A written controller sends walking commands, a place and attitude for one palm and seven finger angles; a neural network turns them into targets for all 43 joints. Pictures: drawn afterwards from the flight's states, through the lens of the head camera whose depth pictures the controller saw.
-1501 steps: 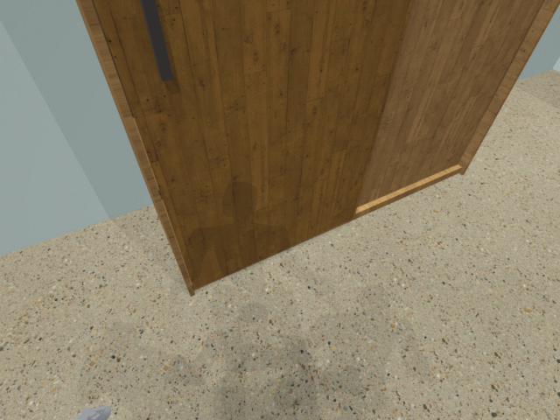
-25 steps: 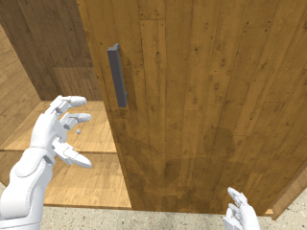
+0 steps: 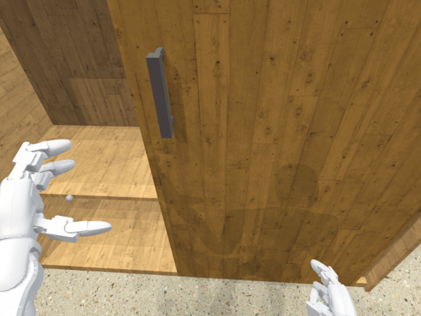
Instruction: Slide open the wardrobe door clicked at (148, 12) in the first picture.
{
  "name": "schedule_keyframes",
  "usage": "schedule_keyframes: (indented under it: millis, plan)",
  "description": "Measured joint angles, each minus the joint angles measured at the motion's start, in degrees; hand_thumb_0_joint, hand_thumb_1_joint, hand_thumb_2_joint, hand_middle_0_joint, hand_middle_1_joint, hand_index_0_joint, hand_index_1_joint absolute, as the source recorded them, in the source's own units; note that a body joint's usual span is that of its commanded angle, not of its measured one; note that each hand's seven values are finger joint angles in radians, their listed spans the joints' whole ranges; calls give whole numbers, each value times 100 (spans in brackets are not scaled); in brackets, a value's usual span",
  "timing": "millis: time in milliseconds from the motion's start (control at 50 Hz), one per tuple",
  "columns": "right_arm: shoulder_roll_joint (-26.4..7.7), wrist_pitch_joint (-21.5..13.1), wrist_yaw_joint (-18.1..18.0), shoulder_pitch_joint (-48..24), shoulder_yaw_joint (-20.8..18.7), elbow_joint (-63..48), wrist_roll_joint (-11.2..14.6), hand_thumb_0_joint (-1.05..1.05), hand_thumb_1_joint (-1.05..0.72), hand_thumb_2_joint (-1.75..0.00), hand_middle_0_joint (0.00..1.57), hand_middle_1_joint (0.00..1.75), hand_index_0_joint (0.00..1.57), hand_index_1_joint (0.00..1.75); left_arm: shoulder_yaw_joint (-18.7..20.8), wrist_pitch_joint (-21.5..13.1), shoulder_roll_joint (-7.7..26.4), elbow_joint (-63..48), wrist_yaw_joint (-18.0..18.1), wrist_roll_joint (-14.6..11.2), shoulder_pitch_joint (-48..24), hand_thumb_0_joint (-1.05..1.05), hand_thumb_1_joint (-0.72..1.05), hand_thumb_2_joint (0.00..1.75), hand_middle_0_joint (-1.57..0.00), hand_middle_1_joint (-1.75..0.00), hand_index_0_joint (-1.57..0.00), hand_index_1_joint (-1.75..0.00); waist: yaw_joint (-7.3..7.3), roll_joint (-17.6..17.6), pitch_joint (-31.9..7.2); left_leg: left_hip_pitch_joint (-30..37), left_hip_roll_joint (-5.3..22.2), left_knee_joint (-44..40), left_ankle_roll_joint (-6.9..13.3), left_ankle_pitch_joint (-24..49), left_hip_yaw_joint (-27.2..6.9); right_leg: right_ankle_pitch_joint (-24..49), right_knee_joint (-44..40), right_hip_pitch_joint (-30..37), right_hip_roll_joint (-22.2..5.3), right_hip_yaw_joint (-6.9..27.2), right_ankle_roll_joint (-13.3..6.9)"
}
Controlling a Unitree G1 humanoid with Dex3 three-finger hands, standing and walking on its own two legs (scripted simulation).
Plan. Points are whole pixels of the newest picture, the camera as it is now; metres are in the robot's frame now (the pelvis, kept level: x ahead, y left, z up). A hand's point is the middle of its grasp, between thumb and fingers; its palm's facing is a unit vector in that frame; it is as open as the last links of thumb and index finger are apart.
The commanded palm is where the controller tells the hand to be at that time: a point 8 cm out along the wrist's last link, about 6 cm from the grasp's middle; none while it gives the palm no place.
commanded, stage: draw the hand back to the body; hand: left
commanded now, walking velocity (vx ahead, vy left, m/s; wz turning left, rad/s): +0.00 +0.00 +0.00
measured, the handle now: (163, 94) +0.45 +0.16 +0.23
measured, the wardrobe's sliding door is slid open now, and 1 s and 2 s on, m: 0.68 0.68 0.68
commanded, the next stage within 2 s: step back with the hand held close in 0.88 s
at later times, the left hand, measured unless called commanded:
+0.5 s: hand (50, 206) +0.21 +0.28 +0.17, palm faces +0.43 -0.82 -0.37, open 8.8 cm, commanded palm +0.16 +0.32 +0.18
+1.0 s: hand (43, 204) +0.21 +0.29 +0.17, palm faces +0.45 -0.81 -0.37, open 7.4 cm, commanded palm +0.17 +0.33 +0.18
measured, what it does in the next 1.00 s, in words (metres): stands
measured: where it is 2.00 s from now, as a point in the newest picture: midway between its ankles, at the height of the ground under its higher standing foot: outside the picture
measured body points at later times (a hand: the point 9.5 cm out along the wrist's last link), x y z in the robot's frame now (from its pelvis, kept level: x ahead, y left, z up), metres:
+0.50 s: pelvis +0.02 +0.02 +0.01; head -0.01 +0.01 +0.45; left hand +0.18 +0.32 +0.19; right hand +0.21 -0.20 -0.07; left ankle +0.00 +0.13 -0.74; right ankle +0.03 -0.09 -0.74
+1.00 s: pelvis +0.02 +0.03 +0.01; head -0.01 +0.01 +0.45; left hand +0.18 +0.33 +0.19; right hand +0.21 -0.19 -0.08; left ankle +0.00 +0.13 -0.74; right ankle +0.03 -0.09 -0.74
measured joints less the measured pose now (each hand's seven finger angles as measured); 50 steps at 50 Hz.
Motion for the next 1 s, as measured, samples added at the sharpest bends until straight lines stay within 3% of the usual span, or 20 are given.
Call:
schedule_keyframes:
  millis: [100,240,380,600,760,1000]
  plan:
    - [8,83,-30,147,-70,209,-31,1,-91,-90,21,30,21,30,-132,-426,-58,64,166,161,370,-1,-14,40,-24,-90,-24,-91,5,61,55,95,-25,-134,44,48,21,51,-143,99,-25,25,41]
    - [49,118,-67,186,-128,339,-39,1,-91,-90,21,30,21,30,-8,-733,11,178,251,280,502,-1,11,52,-23,-76,-24,-76,-27,51,59,266,-59,-296,92,69,74,67,-267,240,-58,82,87]
    - [57,158,-34,76,-181,215,-44,1,-91,-90,21,30,21,30,50,-800,-2,110,199,308,756,0,36,64,-23,-61,-23,-61,-38,32,36,372,-95,-416,144,67,146,59,-337,305,-91,160,142]
    - [52,231,-8,-18,-208,68,-54,1,-91,-90,21,30,21,30,214,-658,39,-112,207,350,1044,1,74,83,-21,-39,-22,-39,93,-3,-18,417,-135,-418,197,6,124,22,-413,399,-132,141,201]
    - [112,265,6,-49,-144,67,-73,1,-91,-90,21,30,21,30,155,-565,-26,-128,243,361,889,1,86,88,-21,-32,-21,-32,113,-17,3,412,-183,-448,224,28,103,12,-409,388,-182,121,228]
    - [131,353,42,54,-139,96,-77,1,-91,-90,21,30,21,30,195,-540,48,-163,202,342,963,1,88,90,-21,-30,-21,-31,46,9,-13,430,-160,-462,213,30,129,32,-435,402,-158,144,219]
